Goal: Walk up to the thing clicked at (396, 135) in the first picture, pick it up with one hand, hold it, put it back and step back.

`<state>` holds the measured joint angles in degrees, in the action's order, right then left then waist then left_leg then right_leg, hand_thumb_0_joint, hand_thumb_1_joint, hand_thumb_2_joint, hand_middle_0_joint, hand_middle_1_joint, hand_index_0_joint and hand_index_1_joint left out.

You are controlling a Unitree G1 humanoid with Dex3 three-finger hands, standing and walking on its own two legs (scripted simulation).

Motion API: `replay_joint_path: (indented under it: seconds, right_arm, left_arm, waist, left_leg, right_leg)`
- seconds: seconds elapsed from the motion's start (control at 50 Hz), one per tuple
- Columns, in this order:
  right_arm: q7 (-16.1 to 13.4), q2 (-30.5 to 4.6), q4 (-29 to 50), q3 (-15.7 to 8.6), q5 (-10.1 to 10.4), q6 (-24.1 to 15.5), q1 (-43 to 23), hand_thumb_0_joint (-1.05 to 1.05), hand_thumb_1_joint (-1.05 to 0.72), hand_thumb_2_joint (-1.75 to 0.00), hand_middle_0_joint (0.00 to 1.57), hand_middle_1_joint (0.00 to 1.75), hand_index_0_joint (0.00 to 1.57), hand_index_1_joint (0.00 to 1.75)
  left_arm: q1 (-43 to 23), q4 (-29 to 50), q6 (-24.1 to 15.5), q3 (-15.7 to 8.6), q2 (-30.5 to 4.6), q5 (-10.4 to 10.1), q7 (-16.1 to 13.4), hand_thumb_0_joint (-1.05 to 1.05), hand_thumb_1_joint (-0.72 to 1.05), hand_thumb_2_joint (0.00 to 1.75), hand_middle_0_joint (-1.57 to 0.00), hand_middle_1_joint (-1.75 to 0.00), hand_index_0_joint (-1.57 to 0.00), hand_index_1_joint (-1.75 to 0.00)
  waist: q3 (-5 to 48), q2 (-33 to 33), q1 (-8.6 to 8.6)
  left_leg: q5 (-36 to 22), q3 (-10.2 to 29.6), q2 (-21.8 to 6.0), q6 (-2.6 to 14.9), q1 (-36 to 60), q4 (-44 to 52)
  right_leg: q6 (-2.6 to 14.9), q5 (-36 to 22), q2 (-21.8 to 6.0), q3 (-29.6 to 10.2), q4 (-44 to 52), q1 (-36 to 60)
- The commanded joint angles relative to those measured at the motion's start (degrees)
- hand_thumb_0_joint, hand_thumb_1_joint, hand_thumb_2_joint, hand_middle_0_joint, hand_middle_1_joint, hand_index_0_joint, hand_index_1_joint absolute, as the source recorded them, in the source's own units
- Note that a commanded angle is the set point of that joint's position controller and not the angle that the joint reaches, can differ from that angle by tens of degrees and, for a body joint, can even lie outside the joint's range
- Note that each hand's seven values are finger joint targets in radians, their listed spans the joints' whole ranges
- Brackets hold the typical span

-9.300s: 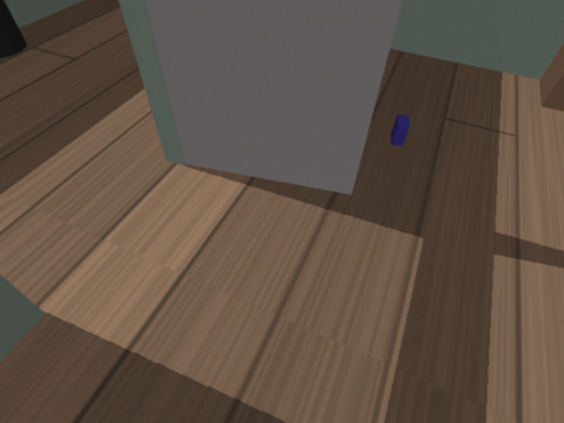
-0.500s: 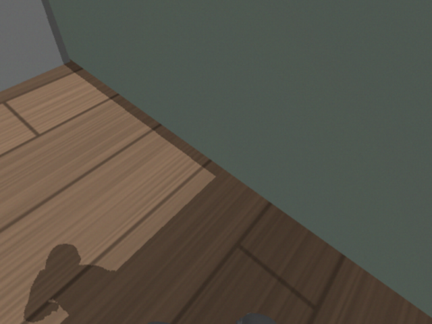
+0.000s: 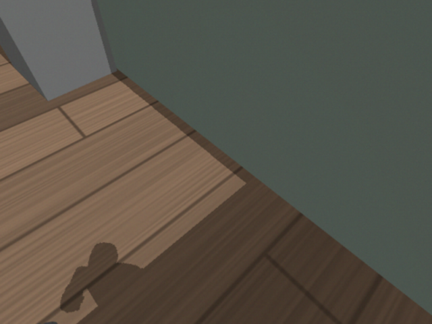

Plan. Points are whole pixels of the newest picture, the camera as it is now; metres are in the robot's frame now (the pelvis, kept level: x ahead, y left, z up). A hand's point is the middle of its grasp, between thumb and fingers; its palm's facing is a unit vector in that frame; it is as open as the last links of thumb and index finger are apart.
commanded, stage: walk up
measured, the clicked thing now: out of the picture -1.24 +1.22 -0.68
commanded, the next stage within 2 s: stand in 0.50 s
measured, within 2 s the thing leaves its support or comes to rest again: neither
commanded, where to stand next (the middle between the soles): +0.07 -0.04 m, yaw -2 degrees
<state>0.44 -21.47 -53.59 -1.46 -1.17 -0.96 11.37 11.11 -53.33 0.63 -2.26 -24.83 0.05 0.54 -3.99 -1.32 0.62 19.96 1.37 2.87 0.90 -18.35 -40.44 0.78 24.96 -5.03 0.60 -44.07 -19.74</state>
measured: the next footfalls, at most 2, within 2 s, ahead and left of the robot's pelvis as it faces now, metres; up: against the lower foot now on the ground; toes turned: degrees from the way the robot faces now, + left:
none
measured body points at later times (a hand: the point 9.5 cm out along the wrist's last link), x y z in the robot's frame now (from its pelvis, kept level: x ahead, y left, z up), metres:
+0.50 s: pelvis +0.01 -0.01 +0.03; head +0.01 +0.00 +0.48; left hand +0.08 +0.30 -0.11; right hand +0.11 -0.31 -0.09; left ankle +0.02 +0.12 -0.71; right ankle +0.02 -0.14 -0.71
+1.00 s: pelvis +0.01 -0.02 +0.03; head +0.02 -0.02 +0.48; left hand +0.10 +0.28 -0.10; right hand +0.09 -0.32 -0.10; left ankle +0.02 +0.12 -0.71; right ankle +0.02 -0.14 -0.71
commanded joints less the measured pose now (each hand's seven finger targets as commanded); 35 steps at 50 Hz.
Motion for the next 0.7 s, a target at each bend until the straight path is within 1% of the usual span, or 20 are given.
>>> replay_joint_path:
  seconds: [0.0, 0.02, 0.04, 0.06, 0.08, 0.1, 0.12, 0.14, 0.16, 0.22, 0.26, 0.32, 0.38, 0.46, 0.48, 0.5, 0.54, 0.6, 0.64, 0.68]
  right_arm:
    - [-1.2, -11.6, 3.7, -2.3, 1.5, -2.0, -6.7, 0.0, -0.9, -0.9, 0.2, 0.3, 0.2, 0.3]
    - [-1.2, -11.3, 2.6, -2.2, 1.4, -1.8, -4.5, 0.0, -0.9, -0.9, 0.2, 0.3, 0.2, 0.3]
    - [-1.2, -11.2, 1.2, -2.2, 1.3, -1.5, -2.4, 0.0, -0.9, -0.9, 0.2, 0.3, 0.2, 0.3]
    - [-1.3, -11.3, -0.3, -2.3, 1.0, -1.5, -0.9, 0.0, -0.9, -0.9, 0.2, 0.3, 0.2, 0.3]
    - [-1.2, -12.5, -0.8, -2.4, 0.7, -1.6, -2.7, 0.0, -0.9, -0.9, 0.2, 0.3, 0.2, 0.3]
    - [-1.0, -13.3, -0.7, -2.5, 0.7, -1.7, -5.1, 0.0, -0.9, -0.9, 0.2, 0.3, 0.2, 0.3]
    - [-0.9, -13.4, -1.0, -2.4, 0.8, -1.8, -6.1, 0.0, -0.9, -0.9, 0.2, 0.3, 0.2, 0.3]
    - [-0.8, -13.5, -1.1, -2.2, 0.8, -1.8, -6.8, 0.0, -0.9, -0.9, 0.2, 0.3, 0.2, 0.3]
    - [-0.7, -12.9, -1.5, -1.8, 0.9, -1.8, -6.9, 0.0, -0.9, -0.9, 0.2, 0.3, 0.2, 0.3]
    - [-0.8, -12.1, -3.0, -1.3, 0.9, -1.7, -6.9, 0.0, -0.9, -0.9, 0.2, 0.3, 0.2, 0.3]
    - [-0.8, -12.4, -4.1, -1.3, 0.8, -1.8, -6.9, 0.0, -0.9, -0.9, 0.2, 0.3, 0.2, 0.3]
    - [-0.7, -12.4, -4.6, -1.1, 0.8, -1.8, -8.7, 0.0, -0.9, -0.9, 0.2, 0.3, 0.2, 0.3]
    - [-0.8, -12.0, -5.5, -1.0, 0.9, -1.7, -9.2, 0.0, -0.9, -0.9, 0.2, 0.3, 0.2, 0.3]
    - [-0.9, -11.9, -6.3, -1.0, 0.9, -1.6, -9.6, 0.0, -0.9, -0.9, 0.2, 0.3, 0.2, 0.3]
    - [-0.8, -10.7, -7.0, -0.9, 1.2, -1.4, -9.7, 0.0, -0.9, -0.9, 0.2, 0.3, 0.2, 0.3]
    - [-0.8, -10.9, -7.2, -0.9, 1.2, -1.5, -9.5, 0.0, -0.9, -0.9, 0.2, 0.3, 0.2, 0.3]
    - [-0.8, -11.2, -7.6, -1.0, 1.1, -1.5, -9.6, 0.0, -0.9, -0.9, 0.2, 0.3, 0.2, 0.3]
    - [-0.8, -11.0, -8.1, -1.1, 1.2, -1.2, -10.3, 0.0, -0.9, -0.9, 0.2, 0.3, 0.2, 0.3]
    - [-0.8, -11.2, -8.3, -1.2, 1.1, -1.1, -10.6, 0.0, -0.9, -0.9, 0.2, 0.3, 0.2, 0.3]
    - [-0.7, -10.8, -8.7, -1.1, 1.0, -0.9, -10.7, 0.0, -0.9, -0.9, 0.2, 0.3, 0.2, 0.3]
  left_arm:
    - [2.5, 1.2, -3.4, -2.6, -11.1, 0.3, -1.1, 0.0, 0.9, 0.9, -0.2, -0.3, -0.2, -0.3]
    - [0.0, 1.6, -3.5, -2.7, -12.6, 0.5, -1.3, 0.0, 0.9, 0.9, -0.2, -0.3, -0.2, -0.3]
    - [-3.5, 2.0, -3.4, -2.4, -13.4, 0.5, -1.0, 0.0, 0.9, 0.9, -0.2, -0.3, -0.2, -0.3]
    - [-5.9, 2.5, -3.1, -2.0, -12.9, 0.5, -0.8, 0.0, 0.9, 0.9, -0.2, -0.3, -0.2, -0.3]
    - [-6.1, 2.4, -2.7, -1.3, -11.1, 0.1, -0.6, 0.0, 0.9, 0.9, -0.2, -0.3, -0.2, -0.3]
    - [-5.9, 1.9, -2.5, -0.9, -10.3, 0.0, -0.6, 0.0, 0.9, 0.9, -0.2, -0.3, -0.2, -0.3]
    - [-5.2, 0.8, -2.5, -0.9, -10.0, 0.1, -0.5, 0.0, 0.9, 0.9, -0.2, -0.3, -0.2, -0.3]
    - [-4.6, 0.1, -2.5, -0.8, -9.8, 0.1, -0.5, 0.0, 0.9, 0.9, -0.2, -0.3, -0.2, -0.3]
    - [-4.7, -0.6, -2.6, -0.7, -9.9, 0.1, -0.4, 0.0, 0.9, 0.9, -0.2, -0.3, -0.2, -0.3]
    - [-5.6, -2.0, -2.9, -0.7, -10.2, 0.0, -0.3, 0.0, 0.9, 0.9, -0.2, -0.3, -0.2, -0.3]
    - [-6.3, -2.4, -2.9, -0.5, -9.7, -0.3, -0.3, 0.0, 0.9, 0.9, -0.2, -0.3, -0.2, -0.3]
    - [-6.5, -4.0, -2.8, -0.3, -9.1, -0.3, -0.3, 0.0, 0.9, 0.9, -0.2, -0.3, -0.2, -0.3]
    - [-6.7, -5.4, -2.8, -0.4, -9.1, -0.3, -0.3, 0.0, 0.9, 0.9, -0.2, -0.3, -0.2, -0.3]
    - [-7.4, -6.3, -2.8, -0.3, -8.8, -0.1, -0.3, 0.0, 0.9, 0.9, -0.2, -0.3, -0.2, -0.3]
    - [-8.0, -7.0, -2.8, 0.3, -8.1, 0.0, -0.4, 0.0, 0.9, 0.9, -0.2, -0.3, -0.2, -0.3]
    - [-8.0, -7.2, -2.8, 0.3, -8.1, 0.1, -0.4, 0.0, 0.9, 0.9, -0.2, -0.3, -0.2, -0.3]
    - [-8.7, -7.4, -3.0, 0.2, -8.2, -0.1, -0.6, 0.0, 0.9, 0.9, -0.2, -0.3, -0.2, -0.3]
    - [-8.6, -8.2, -3.0, 0.3, -8.3, 0.0, -0.6, 0.0, 0.9, 0.9, -0.2, -0.3, -0.2, -0.3]
    - [-9.1, -8.3, -3.0, 0.4, -8.1, 0.0, -0.7, 0.0, 0.9, 0.9, -0.2, -0.3, -0.2, -0.3]
    - [-9.0, -8.7, -2.9, 0.3, -8.5, 0.0, -0.7, 0.0, 0.9, 0.9, -0.2, -0.3, -0.2, -0.3]
  waist:
    - [6.8, 1.1, 2.47]
    - [7.3, 0.1, 0.62]
    - [6.5, -0.7, -1.11]
    - [6.0, -1.8, -2.14]
    - [4.4, 0.4, -1.42]
    - [3.8, 1.2, -0.49]
    - [4.3, 1.2, 0.15]
    - [4.3, 1.2, 0.55]
    - [4.1, 0.9, 0.58]
    - [4.3, 1.2, 0.03]
    - [5.6, 2.8, -0.04]
    - [5.0, 4.3, 0.45]
    - [4.6, 3.9, 0.52]
    - [5.4, 3.7, 0.2]
    - [4.5, 2.7, -0.43]
    - [4.4, 2.7, -0.49]
    - [6.4, 2.3, -0.47]
    - [6.2, 1.4, -0.46]
    - [6.7, 1.3, -0.52]
    - [6.5, 1.0, -0.3]
  left_leg:
    - [-20.1, 6.6, -6.2, 2.0, -0.8, 3.4]
    - [-16.4, 4.7, -4.2, 1.02, 0.0, 3.3]
    - [-8.1, 4.3, -3.4, 0.88, 2.7, 5.2]
    - [-6.2, 5.8, -4.3, 1.29, 5.2, 8.8]
    - [-5.6, 8.5, -6.0, 1.99, 5.5, 12.4]
    - [-4.9, 10.6, -7.7, 2.87, 3.6, 14.5]
    - [-5.9, 11.9, -9.0, 3.44, 2.8, 15.2]
    - [-5.5, 12.3, -9.4, 3.82, 1.9, 15.8]
    - [-4.9, 11.4, -9.0, 3.52, 1.3, 16.5]
    - [-6.6, 8.7, -7.1, 1.98, 1.9, 16.7]
    - [-8.6, 8.9, -7.7, 1.76, 3.7, 18.2]
    - [-9.0, 9.4, -8.2, 1.69, 4.0, 20.1]
    - [-11.7, 8.9, -8.2, 1.35, 4.7, 20.7]
    - [-13.0, 8.3, -8.2, 1.05, 6.4, 21.3]
    - [-15.1, 7.9, -8.8, 0.52, 7.6, 22.3]
    - [-16.4, 7.8, -8.9, 0.21, 9.2, 22.5]
    - [-21.8, 7.4, -9.2, 0.27, 9.8, 21.9]
    - [-19.6, 6.6, -9.2, -0.01, 11.4, 22.9]
    - [-20.6, 6.4, -9.4, -0.16, 11.2, 23.1]
    - [-17.3, 6.1, -9.0, -0.29, 10.3, 24.1]
  right_leg:
    - [3.55, -22.9, -4.9, -7.2, 17.1, 10.2]
    - [5.44, -22.9, -7.7, -11.4, 18.0, 9.5]
    - [6.84, -18.5, -9.2, -12.5, 17.6, 5.8]
    - [6.0, -15.8, -8.6, -11.2, 16.9, 3.4]
    - [3.68, -13.2, -5.8, -8.0, 16.5, 2.0]
    - [2.26, -10.6, -2.9, -4.5, 15.8, 3.5]
    - [1.83, -9.1, -1.6, -2.7, 15.8, 5.5]
    - [1.44, -8.7, -1.2, -2.5, 16.5, 6.8]
    - [1.62, -8.2, -1.5, -3.1, 17.7, 8.0]
    - [2.27, -10.7, -3.2, -4.6, 20.4, 9.9]
    - [1.89, -12.9, -3.1, -3.6, 20.5, 10.9]
    - [1.12, -13.0, -2.3, -2.6, 21.8, 11.4]
    - [0.88, -13.9, -2.5, -2.5, 23.4, 12.5]
    - [0.69, -15.2, -2.8, -2.3, 24.7, 13.2]
    - [0.75, -15.8, -2.9, -3.6, 25.8, 12.0]
    - [0.66, -16.3, -2.9, -3.6, 26.1, 11.5]
    - [0.49, -21.3, -3.2, -3.3, 25.8, 14.3]
    - [0.31, -19.8, -3.2, -3.7, 27.0, 13.4]
    - [0.29, -20.7, -3.1, -3.4, 27.3, 14.3]
    - [0.17, -18.3, -3.1, -3.6, 27.9, 14.6]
